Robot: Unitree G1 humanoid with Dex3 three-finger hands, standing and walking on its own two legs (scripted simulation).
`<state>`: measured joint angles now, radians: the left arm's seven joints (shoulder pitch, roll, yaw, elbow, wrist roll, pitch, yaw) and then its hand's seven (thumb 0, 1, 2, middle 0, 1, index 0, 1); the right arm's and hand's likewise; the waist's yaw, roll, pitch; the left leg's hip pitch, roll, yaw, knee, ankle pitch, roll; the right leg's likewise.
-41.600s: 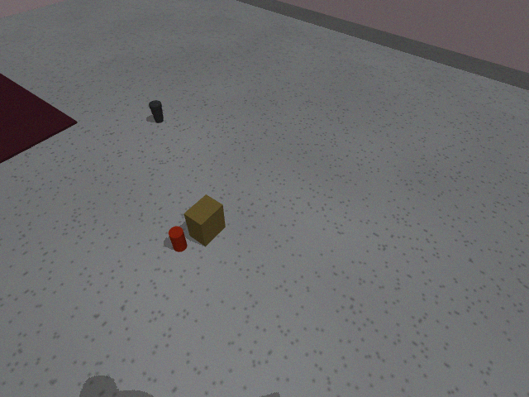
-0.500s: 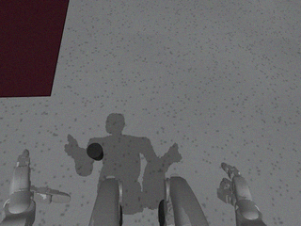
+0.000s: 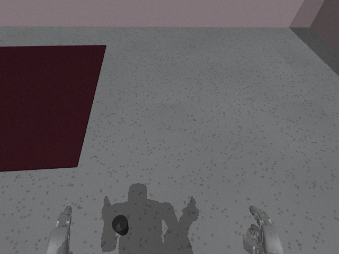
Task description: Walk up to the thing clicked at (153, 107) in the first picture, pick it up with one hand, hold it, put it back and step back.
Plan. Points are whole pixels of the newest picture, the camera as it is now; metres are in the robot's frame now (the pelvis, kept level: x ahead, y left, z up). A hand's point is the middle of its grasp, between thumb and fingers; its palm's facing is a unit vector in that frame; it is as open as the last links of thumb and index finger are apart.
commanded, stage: home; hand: left
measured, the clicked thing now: (121, 226) +0.37 +0.21 -0.65
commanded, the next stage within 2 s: stand in 1.64 s
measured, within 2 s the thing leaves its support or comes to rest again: neither
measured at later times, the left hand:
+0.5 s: hand (91, 251) +0.16 +0.17 -0.05, palm faces +0.11 -0.95 -0.28, open 17.6 cm
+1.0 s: hand out of the picture +0.15 +0.17 -0.05, palm faces +0.11 -0.95 -0.28, open 17.6 cm
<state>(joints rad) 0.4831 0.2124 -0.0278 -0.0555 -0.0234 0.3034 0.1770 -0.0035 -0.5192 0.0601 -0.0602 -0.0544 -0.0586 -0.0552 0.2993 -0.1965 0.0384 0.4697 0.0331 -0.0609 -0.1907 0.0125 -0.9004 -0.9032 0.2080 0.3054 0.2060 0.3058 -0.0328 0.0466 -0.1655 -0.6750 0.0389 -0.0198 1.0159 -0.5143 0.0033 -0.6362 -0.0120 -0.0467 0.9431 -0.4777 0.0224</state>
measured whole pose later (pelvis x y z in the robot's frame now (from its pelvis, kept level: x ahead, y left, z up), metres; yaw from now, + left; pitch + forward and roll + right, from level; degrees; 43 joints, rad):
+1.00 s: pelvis -0.02 -0.02 +0.01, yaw +0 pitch +7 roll -2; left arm 0.46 0.20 -0.01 0.01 -0.01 0.26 0.13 -0.01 -0.56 0.03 -0.05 -0.05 -0.05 -0.05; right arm 0.27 -0.21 0.03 0.51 0.02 -0.12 -0.18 0.01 -0.90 -0.90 0.21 0.30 0.21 0.31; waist -0.02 0.03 -0.10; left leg -0.62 0.04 -0.03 0.95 -0.46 -0.02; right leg -0.59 -0.01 -0.05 0.91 -0.44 0.00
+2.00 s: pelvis +0.00 -0.01 +0.01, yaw +0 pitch +8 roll -2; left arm 0.46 0.20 -0.01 0.00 -0.01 0.27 0.13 0.00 -0.12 0.46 -0.17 -0.24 -0.17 -0.24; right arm 0.28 -0.21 0.03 0.51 0.01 -0.13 -0.17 0.01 -0.90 -0.90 0.21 0.30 0.21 0.30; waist -0.02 0.03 -0.11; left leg -0.61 0.04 -0.02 0.96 -0.48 -0.01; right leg -0.57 -0.01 -0.05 0.90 -0.46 0.01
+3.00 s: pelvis -0.03 -0.01 +0.06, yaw +0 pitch -4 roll +0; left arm 0.15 0.32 0.00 1.14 0.02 -0.01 0.01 0.01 0.91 0.89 -0.20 -0.30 -0.20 -0.30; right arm 0.15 -0.32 -0.01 1.13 -0.02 0.00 -0.01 0.01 -0.91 -0.90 0.21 0.30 0.20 0.30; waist 0.01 0.01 0.05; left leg -0.14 0.00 0.01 0.37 -0.17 0.00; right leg -0.14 -0.04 -0.03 0.38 -0.18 0.02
